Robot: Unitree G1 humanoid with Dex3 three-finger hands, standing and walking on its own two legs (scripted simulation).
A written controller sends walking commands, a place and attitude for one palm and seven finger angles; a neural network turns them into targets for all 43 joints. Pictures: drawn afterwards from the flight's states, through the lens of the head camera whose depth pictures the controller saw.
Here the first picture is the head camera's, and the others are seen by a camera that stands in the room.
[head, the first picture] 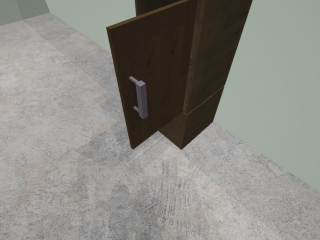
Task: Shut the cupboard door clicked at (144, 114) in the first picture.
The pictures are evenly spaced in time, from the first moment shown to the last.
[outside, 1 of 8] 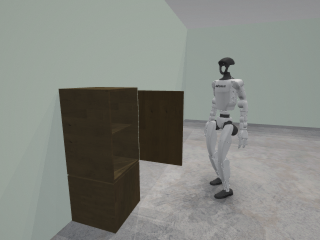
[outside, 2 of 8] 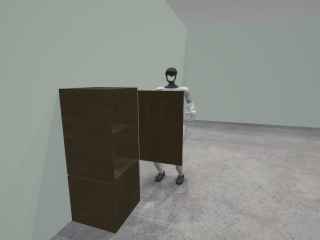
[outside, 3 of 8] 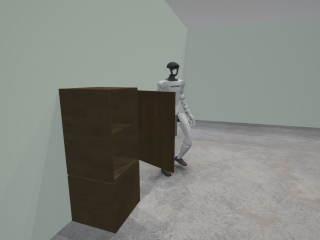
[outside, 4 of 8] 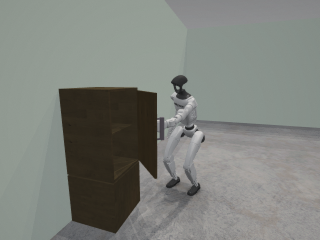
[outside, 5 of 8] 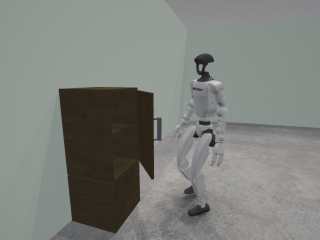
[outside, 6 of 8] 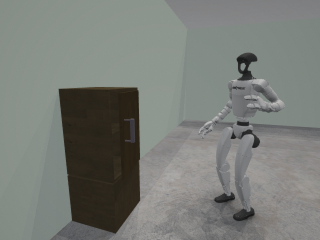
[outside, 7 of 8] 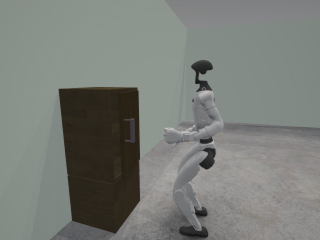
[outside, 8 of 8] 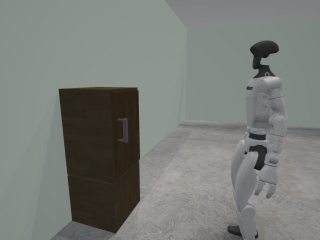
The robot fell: no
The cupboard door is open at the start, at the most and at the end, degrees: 90 90 0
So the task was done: yes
